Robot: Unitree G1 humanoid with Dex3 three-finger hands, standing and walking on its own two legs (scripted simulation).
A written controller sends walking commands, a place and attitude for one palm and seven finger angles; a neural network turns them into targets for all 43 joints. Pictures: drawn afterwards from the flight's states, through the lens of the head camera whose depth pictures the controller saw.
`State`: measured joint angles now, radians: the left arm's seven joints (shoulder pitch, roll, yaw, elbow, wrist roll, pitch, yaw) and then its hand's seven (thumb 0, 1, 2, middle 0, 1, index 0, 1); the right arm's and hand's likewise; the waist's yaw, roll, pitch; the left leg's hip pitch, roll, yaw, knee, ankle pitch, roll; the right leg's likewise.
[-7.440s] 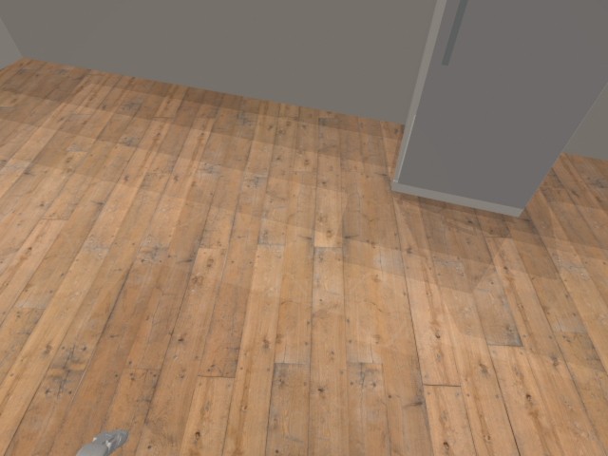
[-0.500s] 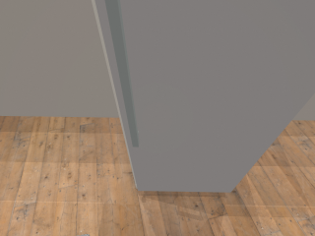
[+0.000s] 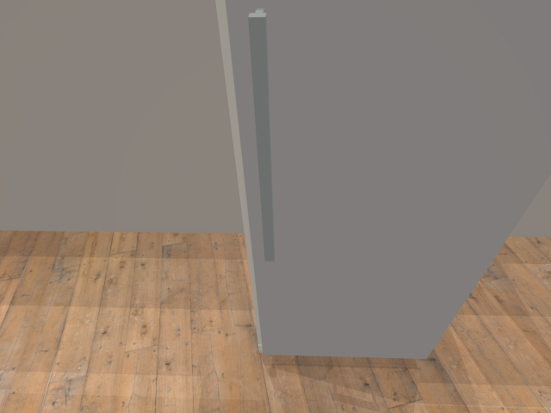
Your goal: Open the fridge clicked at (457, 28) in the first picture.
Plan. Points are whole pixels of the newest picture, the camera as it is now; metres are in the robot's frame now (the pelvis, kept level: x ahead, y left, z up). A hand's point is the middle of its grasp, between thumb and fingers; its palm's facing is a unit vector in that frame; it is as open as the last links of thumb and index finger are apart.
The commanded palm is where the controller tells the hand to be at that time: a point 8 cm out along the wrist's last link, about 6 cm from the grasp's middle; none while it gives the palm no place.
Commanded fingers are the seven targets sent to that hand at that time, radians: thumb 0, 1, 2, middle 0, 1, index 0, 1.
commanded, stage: come to a stop and stand still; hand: left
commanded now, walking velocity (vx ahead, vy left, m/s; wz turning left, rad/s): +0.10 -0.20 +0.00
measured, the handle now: (266, 163) +0.47 +0.04 +0.15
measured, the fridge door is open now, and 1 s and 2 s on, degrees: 0 0 0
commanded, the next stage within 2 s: look again from close up in 1.04 s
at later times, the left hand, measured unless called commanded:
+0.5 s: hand out of the picture +0.01 +0.17 -0.16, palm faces +0.03 -0.98 -0.18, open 7.3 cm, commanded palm none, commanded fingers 0.00 0.90 0.90 -0.20 -0.30 -0.20 -0.30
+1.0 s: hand out of the picture +0.04 +0.18 -0.15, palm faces +0.03 -0.97 -0.23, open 7.3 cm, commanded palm none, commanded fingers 0.00 0.90 0.90 -0.20 -0.30 -0.20 -0.30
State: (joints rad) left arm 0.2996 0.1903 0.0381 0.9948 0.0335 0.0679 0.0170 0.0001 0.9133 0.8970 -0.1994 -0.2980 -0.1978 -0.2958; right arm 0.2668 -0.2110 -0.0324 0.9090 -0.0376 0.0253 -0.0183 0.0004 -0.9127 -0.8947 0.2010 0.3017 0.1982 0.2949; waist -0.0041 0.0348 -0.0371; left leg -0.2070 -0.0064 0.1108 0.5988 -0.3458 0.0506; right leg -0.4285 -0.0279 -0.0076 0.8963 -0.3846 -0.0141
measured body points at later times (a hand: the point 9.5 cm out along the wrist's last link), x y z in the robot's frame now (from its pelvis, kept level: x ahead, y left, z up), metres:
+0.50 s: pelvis +0.01 +0.00 +0.01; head +0.02 +0.00 +0.46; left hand +0.01 +0.22 -0.14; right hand +0.00 -0.22 -0.15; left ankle -0.02 +0.11 -0.73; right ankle +0.00 -0.07 -0.73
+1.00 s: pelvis +0.03 +0.00 +0.02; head +0.04 -0.02 +0.46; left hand +0.04 +0.23 -0.13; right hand +0.03 -0.22 -0.15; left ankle -0.02 +0.11 -0.73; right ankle +0.00 -0.07 -0.73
